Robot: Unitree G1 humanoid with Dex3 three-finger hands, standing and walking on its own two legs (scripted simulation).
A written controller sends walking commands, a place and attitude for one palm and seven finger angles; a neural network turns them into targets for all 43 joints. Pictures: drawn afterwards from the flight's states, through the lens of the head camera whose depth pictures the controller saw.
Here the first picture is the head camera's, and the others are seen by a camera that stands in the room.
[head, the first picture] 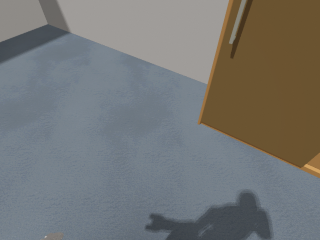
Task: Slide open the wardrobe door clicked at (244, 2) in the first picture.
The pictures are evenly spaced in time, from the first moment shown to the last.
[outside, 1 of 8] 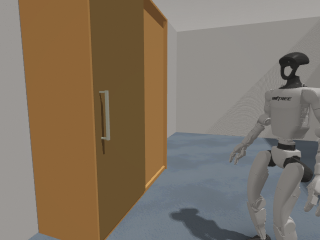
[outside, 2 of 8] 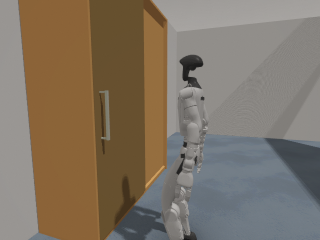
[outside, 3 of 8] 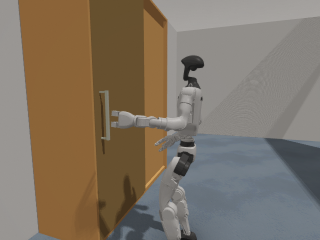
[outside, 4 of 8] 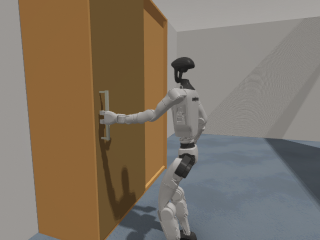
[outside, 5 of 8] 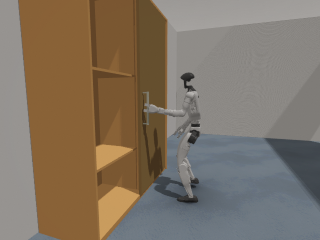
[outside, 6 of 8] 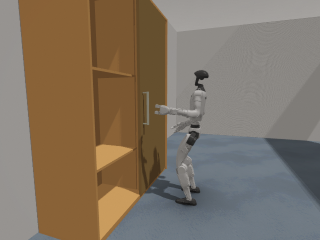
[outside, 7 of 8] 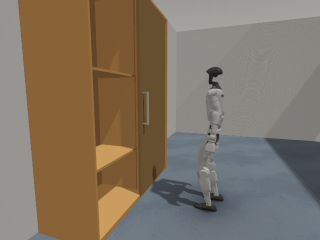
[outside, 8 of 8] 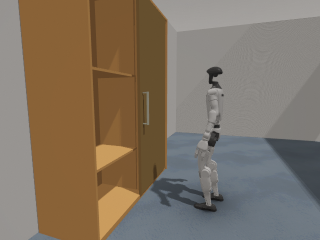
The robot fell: no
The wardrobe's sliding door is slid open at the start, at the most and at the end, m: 0.00 0.68 0.68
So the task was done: yes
